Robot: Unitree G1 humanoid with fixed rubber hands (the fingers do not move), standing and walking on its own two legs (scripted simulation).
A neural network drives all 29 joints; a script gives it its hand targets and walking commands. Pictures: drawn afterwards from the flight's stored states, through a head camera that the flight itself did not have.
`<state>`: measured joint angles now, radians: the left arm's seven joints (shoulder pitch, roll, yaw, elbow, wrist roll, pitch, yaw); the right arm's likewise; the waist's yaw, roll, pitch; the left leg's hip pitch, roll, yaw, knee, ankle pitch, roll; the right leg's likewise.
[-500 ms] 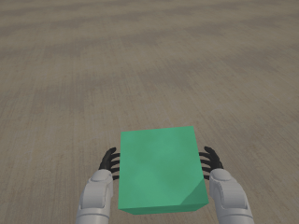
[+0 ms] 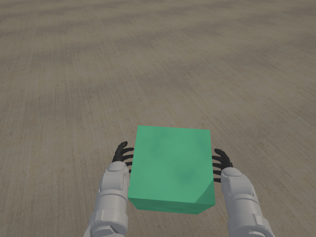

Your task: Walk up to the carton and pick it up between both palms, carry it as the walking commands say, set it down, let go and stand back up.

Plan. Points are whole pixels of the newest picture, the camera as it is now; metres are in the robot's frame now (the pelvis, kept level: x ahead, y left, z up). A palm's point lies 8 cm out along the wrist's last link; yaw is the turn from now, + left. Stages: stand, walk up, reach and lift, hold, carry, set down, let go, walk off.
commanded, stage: set down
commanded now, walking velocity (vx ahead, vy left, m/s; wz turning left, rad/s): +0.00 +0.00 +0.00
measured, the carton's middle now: (170, 173) +0.34 +0.00 -0.08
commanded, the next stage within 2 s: none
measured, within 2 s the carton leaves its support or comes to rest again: neither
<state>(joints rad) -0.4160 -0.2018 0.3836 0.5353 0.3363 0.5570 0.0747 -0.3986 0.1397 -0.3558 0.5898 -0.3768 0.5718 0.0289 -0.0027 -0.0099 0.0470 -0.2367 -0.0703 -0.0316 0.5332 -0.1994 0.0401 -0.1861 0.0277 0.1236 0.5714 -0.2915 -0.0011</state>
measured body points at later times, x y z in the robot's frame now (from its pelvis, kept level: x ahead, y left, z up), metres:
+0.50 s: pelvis -0.01 -0.03 -0.03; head +0.10 -0.03 +0.41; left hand +0.32 +0.13 -0.09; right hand +0.33 -0.17 -0.09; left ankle +0.06 +0.09 -0.73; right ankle +0.02 -0.14 -0.73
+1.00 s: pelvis -0.03 -0.03 -0.11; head +0.14 -0.02 +0.31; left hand +0.34 +0.14 -0.19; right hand +0.37 -0.16 -0.18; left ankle +0.06 +0.09 -0.73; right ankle +0.02 -0.14 -0.73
